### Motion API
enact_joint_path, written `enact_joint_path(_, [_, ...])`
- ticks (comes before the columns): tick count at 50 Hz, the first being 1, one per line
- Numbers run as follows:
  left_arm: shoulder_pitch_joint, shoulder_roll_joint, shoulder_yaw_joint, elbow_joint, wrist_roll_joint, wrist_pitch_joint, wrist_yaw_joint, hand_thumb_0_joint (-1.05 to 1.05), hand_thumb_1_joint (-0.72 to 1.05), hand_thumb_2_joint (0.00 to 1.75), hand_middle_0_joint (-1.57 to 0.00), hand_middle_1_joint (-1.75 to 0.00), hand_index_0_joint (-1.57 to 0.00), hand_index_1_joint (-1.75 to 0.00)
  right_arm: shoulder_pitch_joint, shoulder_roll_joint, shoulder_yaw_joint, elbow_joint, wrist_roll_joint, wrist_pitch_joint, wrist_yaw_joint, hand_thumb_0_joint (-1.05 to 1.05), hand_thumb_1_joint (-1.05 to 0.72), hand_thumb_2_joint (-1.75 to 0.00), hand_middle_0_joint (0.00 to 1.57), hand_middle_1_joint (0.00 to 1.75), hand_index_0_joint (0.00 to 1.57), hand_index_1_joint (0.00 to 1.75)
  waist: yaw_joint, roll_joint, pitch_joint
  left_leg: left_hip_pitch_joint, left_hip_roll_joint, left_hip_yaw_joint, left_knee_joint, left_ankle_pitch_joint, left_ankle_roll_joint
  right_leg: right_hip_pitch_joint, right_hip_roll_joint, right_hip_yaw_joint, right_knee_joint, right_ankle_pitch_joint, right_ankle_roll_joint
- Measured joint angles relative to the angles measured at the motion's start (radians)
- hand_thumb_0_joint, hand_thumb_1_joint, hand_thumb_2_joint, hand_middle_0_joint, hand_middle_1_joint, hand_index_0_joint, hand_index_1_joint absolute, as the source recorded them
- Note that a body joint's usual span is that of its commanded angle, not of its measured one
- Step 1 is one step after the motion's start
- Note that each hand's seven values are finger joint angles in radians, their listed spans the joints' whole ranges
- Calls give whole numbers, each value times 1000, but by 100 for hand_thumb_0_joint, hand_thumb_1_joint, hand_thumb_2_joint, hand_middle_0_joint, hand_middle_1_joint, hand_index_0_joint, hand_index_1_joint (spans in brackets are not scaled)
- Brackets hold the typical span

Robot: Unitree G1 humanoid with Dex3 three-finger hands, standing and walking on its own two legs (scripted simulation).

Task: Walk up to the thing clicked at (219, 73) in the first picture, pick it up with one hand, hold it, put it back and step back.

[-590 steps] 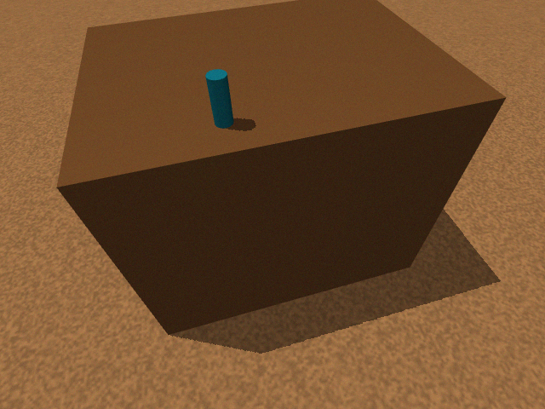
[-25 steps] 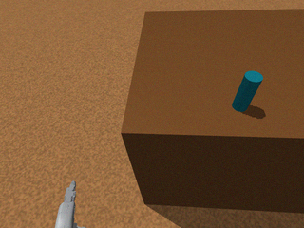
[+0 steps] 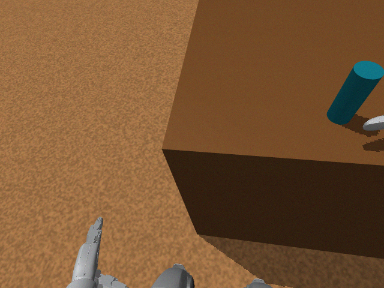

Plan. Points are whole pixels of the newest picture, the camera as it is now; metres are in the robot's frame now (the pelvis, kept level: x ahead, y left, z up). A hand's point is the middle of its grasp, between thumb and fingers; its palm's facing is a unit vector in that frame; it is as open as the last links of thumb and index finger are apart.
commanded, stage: close in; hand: right
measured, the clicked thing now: (351, 95) +0.45 -0.22 +0.13
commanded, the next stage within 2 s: rest palm in 0.64 s
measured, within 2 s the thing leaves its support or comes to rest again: leaves its support in 1.88 s
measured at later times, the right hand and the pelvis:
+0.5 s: hand (355, 89) +0.46 -0.23 +0.13, palm faces +0.16 +0.99 +0.04, open 17.5 cm; pelvis -0.01 +0.01 +0.00, yaw +0 degrees
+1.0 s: hand (349, 87) +0.46 -0.22 +0.13, palm faces +0.21 +0.98 +0.01, open 16.8 cm; pelvis -0.01 +0.00 +0.00, yaw +0 degrees
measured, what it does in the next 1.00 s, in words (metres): stands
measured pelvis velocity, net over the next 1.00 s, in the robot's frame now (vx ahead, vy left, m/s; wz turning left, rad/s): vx -0.01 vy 0.00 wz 0.00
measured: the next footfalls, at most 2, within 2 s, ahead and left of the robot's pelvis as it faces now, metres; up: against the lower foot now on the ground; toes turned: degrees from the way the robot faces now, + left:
none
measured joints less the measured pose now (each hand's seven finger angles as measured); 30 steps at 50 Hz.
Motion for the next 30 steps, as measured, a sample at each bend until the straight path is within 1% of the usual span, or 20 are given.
enact_joint_path(1, [-2, -3, 0, -25, 0, 3, -4, -1, -54, 5, -7, -6, -7, -6, 6, 13, 5, -23, -4, 5, -6, -2, 48, -6, 5, 4, 5, 4, -2, -2, -7, 2, 0, -2, 1, -2, 0, 4, 0, -2, 0, -2, 0])
enact_joint_path(3, [-3, -11, 9, -38, -2, -11, -15, -1, -54, 6, -7, -6, -7, -6, 3, 39, 33, -20, 4, 6, -12, -2, 49, -6, 5, 4, 5, 4, -7, -8, -19, 22, 2, 0, -2, -6, -1, 23, 1, -1, -6, -4, 0])
enact_joint_path(5, [9, -18, 10, -53, -14, 7, -29, -1, -54, 6, -7, -6, -7, -6, 11, 71, 53, -9, 13, 23, -23, -2, 49, -6, 5, 4, 5, 5, -11, -14, -34, 41, 6, 2, -9, -9, -1, 43, 5, 1, -17, -3, -1])
enact_joint_path(7, [29, -24, 8, -86, -17, 15, -42, -1, -54, 6, -8, -6, -7, -6, 31, 97, 58, -34, 3, 40, -41, -2, 49, -7, 5, 4, 5, 5, -14, -17, -44, 52, 7, -1, -9, -12, -1, 58, 7, -2, -25, -3, -2])
enact_joint_path(10, [56, -36, 18, -104, -22, 18, -64, -1, -54, 5, -8, -7, -7, -6, 39, 118, 58, -53, -2, 44, -68, -1, 49, -7, 4, 4, 5, 5, -17, -15, -35, 54, 10, -4, 4, -19, 0, 67, 10, -5, -24, -4, -2])
enact_joint_path(13, [79, -38, 35, -127, -23, 37, -78, -1, -53, 5, -8, -7, -8, -6, 47, 128, 44, -94, -6, 48, -100, -1, 49, -7, 4, 5, 5, 5, -17, -13, -10, 43, 11, -10, 21, -21, 2, 63, 11, -10, -16, -3, -1])
enact_joint_path(18, [97, -10, 61, -154, -33, 56, -75, -1, -53, 5, -7, -7, -8, -5, 33, 143, 48, -140, -13, 51, -127, -1, 51, -7, 4, 5, 4, 5, -22, -5, 24, 29, 10, -16, 37, -18, 4, 53, 11, -15, -7, 1, 1])
enact_joint_path(23, [81, 1, 61, -147, -35, 60, -69, -1, -53, 5, -7, -6, -7, -5, 6, 162, 67, -128, -23, 62, -143, -2, 54, -7, 3, 5, 4, 5, -21, 2, 11, 29, 7, -13, 35, -14, 8, 53, 8, -12, -8, 6, 6])
enact_joint_path(28, [70, -19, 52, -144, -31, 65, -78, -1, -52, 4, -6, -6, -7, -5, -5, 176, 75, -105, -35, 65, -170, -2, 55, -7, 3, 5, 4, 5, -21, -6, -2, 34, 6, -12, 30, -10, 9, 59, 6, -11, -14, 10, 7])
enact_joint_path(30, [73, -27, 56, -146, -29, 62, -83, -1, -52, 4, -6, -6, -7, -5, -1, 179, 79, -101, -36, 61, -178, -2, 55, -7, 3, 5, 3, 6, -22, -11, -1, 36, 7, -13, 31, -11, 8, 61, 8, -12, -16, 11, 6])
